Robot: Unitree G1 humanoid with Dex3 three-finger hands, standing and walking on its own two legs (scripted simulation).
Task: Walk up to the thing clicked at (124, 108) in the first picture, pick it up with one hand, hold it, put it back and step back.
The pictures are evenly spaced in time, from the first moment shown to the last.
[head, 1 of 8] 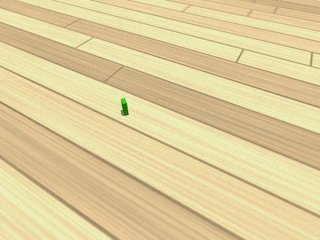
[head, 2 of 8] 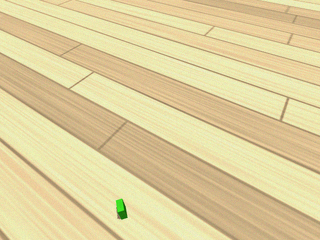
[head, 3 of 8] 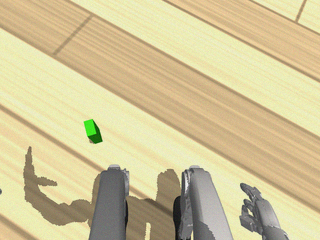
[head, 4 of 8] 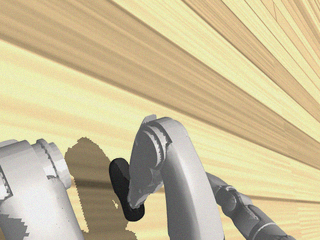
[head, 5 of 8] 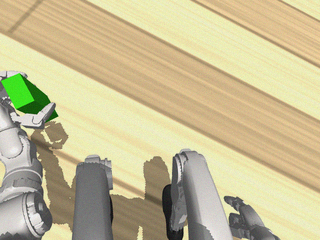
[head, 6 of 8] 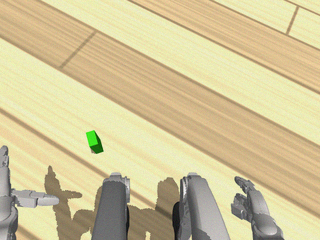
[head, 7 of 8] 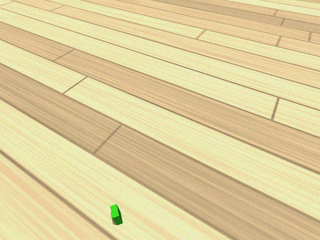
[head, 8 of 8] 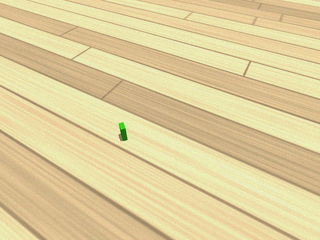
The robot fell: no
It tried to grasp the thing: yes
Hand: left
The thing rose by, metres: 0.69
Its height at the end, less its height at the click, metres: +0.00
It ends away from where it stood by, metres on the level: 0.02
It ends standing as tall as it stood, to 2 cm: yes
